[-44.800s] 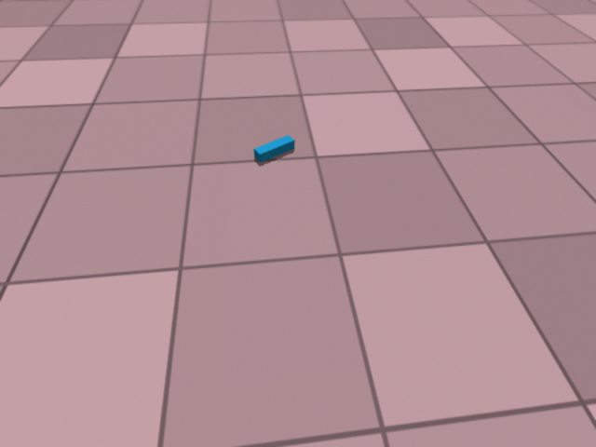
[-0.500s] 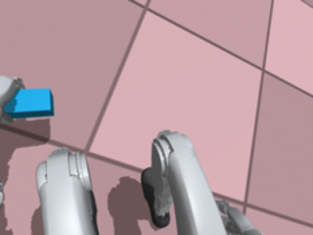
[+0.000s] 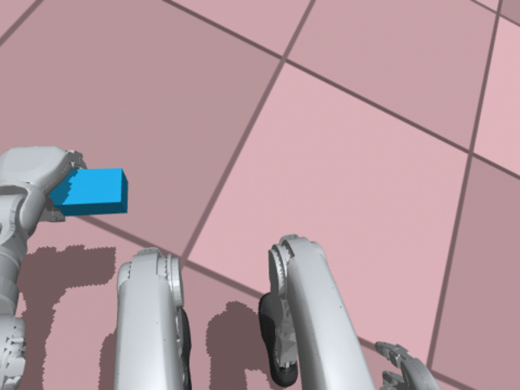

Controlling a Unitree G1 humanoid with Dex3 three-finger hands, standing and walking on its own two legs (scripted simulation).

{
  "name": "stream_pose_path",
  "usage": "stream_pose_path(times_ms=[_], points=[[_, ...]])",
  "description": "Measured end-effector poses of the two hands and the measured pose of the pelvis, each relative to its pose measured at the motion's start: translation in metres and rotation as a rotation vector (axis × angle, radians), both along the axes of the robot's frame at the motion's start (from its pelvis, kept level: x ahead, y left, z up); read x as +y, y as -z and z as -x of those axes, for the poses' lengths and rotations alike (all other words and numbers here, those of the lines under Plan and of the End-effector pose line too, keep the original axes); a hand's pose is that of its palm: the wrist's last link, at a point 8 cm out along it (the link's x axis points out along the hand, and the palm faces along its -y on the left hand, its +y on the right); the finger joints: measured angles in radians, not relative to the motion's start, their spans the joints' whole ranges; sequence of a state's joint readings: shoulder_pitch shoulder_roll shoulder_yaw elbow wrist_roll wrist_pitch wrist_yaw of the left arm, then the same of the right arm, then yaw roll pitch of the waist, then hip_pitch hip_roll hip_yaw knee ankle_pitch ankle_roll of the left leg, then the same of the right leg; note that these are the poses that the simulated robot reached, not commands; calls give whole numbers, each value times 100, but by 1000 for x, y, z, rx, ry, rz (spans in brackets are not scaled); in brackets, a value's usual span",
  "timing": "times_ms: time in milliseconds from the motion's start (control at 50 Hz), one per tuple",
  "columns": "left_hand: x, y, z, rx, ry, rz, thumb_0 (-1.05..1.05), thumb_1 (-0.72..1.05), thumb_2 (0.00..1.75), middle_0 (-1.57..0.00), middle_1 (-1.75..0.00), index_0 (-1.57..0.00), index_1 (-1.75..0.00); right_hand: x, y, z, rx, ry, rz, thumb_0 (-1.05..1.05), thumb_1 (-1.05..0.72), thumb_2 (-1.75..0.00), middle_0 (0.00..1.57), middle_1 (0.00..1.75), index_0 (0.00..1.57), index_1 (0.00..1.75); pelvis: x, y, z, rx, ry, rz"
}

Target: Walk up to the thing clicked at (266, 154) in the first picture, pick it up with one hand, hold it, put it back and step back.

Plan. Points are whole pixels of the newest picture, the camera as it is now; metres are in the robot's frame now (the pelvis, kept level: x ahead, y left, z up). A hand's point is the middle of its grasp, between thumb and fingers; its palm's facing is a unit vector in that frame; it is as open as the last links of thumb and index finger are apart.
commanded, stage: lift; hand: left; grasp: from above
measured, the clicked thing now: (50, 194) +0.42 +0.31 -0.16
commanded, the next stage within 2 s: hold in 1.24 s
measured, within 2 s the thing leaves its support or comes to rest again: neither
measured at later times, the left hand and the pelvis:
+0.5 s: hand out of the picture +0.35 +0.29 +0.08, palm faces -0.45 -0.09 -0.89, open 9.2 cm; pelvis +0.01 +0.00 +0.17, yaw +3 degrees
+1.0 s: hand out of the picture +0.35 +0.27 +0.21, palm faces -0.45 -0.08 -0.89, open 9.2 cm; pelvis +0.05 +0.01 +0.30, yaw +5 degrees
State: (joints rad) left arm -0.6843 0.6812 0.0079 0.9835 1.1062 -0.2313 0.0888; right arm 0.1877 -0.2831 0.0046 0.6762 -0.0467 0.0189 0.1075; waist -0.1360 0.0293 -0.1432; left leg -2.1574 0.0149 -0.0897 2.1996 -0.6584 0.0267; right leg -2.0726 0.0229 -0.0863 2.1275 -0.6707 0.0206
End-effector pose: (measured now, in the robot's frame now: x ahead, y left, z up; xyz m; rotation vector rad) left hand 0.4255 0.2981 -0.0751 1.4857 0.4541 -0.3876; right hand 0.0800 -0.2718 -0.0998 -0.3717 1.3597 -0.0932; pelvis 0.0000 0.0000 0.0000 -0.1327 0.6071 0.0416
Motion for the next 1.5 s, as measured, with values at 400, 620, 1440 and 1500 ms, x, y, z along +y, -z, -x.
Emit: stream_pose_path(times_ms=[400, 620, 1440, 1500], points=[[-7, -165, 53, -96, -29, 13, -1, 8, 49, -77, -53, -78, -49, 16, -122, -53, -217, 33, -9, 1, -91, -90, 21, 30, 21, 30, 2, -123, -2, -110, -30, -31], [-11, -260, 82, -33, -35, 33, -2, 8, 49, -77, -53, -78, -49, 24, -212, -55, -286, 74, -8, 1, -91, -90, 21, 30, 21, 30, 6, -213, -17, -223, -42, -58], [-37, -401, 56, -45, -33, 13, -2, 8, 51, -75, -55, -76, -51, 23, -339, -108, -333, 107, -53, 1, -91, -90, 21, 30, 21, 30, 9, -346, -81, -438, -40, -125], [-37, -407, 53, -44, -26, 2, -2, 8, 50, -75, -55, -76, -51, 23, -342, -113, -340, 109, -58, 1, -90, -90, 21, 30, 21, 30, 9, -349, -83, -447, -39, -127]])
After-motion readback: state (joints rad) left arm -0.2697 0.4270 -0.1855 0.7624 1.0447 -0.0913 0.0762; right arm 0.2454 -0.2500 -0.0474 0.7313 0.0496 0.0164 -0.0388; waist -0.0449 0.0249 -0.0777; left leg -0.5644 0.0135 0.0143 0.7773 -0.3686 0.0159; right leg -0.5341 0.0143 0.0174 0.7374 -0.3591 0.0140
